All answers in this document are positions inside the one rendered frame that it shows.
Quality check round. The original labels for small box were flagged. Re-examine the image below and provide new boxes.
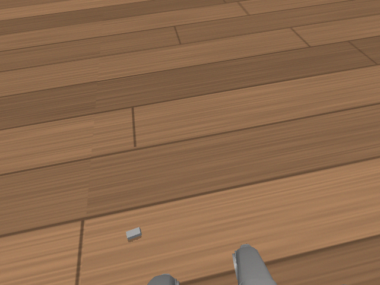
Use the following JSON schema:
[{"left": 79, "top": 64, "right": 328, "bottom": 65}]
[{"left": 126, "top": 227, "right": 142, "bottom": 240}]

